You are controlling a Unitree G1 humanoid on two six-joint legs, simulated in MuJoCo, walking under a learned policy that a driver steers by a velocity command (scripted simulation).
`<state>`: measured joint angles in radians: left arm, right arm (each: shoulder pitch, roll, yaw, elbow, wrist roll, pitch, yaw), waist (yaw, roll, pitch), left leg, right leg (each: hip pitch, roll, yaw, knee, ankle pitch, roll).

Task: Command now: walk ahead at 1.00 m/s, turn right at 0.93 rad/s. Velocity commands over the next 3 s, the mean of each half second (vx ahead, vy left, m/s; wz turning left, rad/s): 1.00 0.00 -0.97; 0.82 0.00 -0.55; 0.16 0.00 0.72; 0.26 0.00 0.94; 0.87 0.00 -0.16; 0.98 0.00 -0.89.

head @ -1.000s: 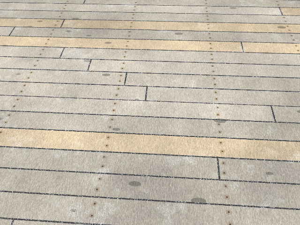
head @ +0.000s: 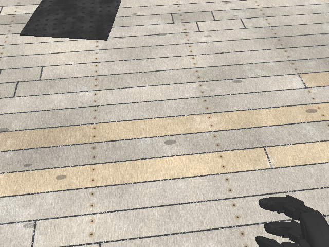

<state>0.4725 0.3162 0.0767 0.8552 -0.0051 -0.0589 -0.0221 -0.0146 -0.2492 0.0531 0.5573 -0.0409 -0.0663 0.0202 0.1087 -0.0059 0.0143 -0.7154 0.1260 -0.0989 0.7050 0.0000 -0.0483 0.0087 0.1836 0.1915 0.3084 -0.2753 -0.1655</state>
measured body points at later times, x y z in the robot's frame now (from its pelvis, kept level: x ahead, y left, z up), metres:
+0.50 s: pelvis +0.45 -0.01 -0.03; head +0.48 -0.03 +0.42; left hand +0.82 +0.04 -0.05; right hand +0.25 -0.23 -0.15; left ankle +0.28 +0.20 -0.73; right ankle +0.60 -0.15 -0.71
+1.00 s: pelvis +0.86 -0.25 -0.03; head +0.89 -0.28 +0.42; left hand +1.07 -0.04 -0.15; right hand +0.85 -0.57 -0.10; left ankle +1.04 -0.30 -0.74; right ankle +0.62 -0.15 -0.65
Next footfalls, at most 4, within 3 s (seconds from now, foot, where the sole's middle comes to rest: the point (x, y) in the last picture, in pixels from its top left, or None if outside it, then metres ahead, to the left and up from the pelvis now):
0.10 left None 0.32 0.19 -0.77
0.54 right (223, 212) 0.64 -0.15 -0.77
0.94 left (258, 135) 1.07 -0.32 -0.77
1.44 right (300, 139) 1.07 -0.53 -0.77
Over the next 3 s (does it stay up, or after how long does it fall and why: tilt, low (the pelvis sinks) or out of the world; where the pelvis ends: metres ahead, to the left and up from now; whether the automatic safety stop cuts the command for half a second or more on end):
stays up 1.90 -0.28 0.00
